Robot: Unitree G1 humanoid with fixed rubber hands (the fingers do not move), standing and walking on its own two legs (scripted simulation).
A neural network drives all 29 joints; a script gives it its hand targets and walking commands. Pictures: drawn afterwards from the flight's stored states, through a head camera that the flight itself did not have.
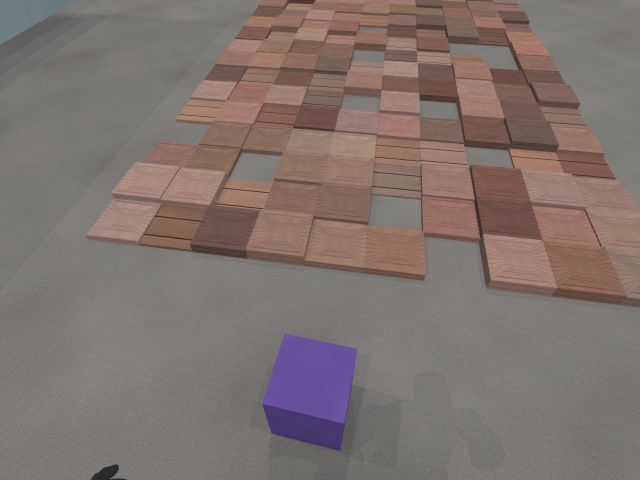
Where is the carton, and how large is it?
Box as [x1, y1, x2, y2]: [262, 334, 356, 450]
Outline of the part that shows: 284,334 262,403 270,430 272,433 339,450 347,409 356,349 289,334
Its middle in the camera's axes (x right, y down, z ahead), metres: -0.01 +0.45 +1.12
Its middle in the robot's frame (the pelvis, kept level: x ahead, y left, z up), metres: +0.47 +0.05 -0.66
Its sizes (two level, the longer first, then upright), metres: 0.210 0.200 0.250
